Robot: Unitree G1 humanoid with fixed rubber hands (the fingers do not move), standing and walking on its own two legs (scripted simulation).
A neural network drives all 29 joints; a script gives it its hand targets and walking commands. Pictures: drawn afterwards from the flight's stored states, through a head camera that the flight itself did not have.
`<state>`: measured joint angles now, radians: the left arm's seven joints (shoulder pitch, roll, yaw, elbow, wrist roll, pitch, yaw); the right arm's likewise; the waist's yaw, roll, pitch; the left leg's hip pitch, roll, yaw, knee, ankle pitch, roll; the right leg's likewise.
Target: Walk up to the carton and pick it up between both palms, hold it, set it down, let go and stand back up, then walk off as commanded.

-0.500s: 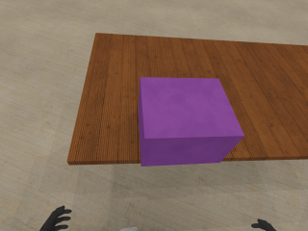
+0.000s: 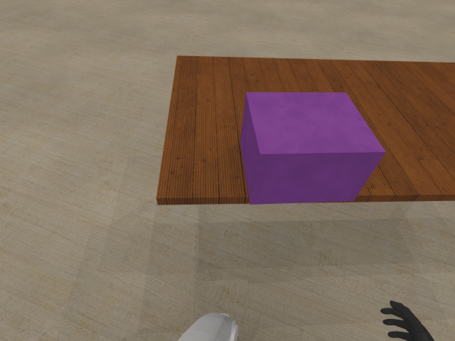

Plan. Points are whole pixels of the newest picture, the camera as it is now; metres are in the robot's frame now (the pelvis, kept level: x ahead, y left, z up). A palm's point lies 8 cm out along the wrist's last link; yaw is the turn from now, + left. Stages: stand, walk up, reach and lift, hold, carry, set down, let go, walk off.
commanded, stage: walk off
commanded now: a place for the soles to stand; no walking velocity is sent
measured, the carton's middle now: (299, 146) +0.55 -0.11 +0.03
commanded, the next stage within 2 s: none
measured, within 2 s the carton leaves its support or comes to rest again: neither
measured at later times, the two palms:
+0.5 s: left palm out of the picture +0.01 +0.40 -0.12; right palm out of the picture +0.00 -0.24 -0.06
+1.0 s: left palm out of the picture -0.07 +0.27 -0.07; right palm out of the picture -0.04 -0.38 -0.10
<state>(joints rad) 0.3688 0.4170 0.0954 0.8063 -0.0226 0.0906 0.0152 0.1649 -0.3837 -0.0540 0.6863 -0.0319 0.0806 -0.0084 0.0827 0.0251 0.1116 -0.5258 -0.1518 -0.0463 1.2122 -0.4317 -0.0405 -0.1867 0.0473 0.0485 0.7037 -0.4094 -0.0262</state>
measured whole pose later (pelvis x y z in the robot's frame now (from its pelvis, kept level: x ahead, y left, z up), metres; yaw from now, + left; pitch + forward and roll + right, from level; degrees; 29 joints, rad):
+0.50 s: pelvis -0.09 +0.07 +0.01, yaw +0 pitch -5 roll -2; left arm 0.13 0.46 0.10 0.78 -0.02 0.09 0.03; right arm 0.25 -0.35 -0.05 0.74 -0.03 0.00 -0.06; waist 0.04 -0.10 0.26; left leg -0.28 -0.11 -0.18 0.78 -0.40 0.03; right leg -0.40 0.15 0.18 1.17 -0.52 0.00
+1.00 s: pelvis -0.15 -0.06 +0.00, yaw +0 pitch -6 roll +3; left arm 0.15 0.42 0.09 0.78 -0.02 0.06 0.00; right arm 0.20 -0.43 -0.05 0.75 -0.01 0.03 -0.06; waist 0.04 -0.01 0.26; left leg -0.38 -0.13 -0.22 1.19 -0.49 -0.02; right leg -0.36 0.05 0.11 0.80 -0.34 -0.03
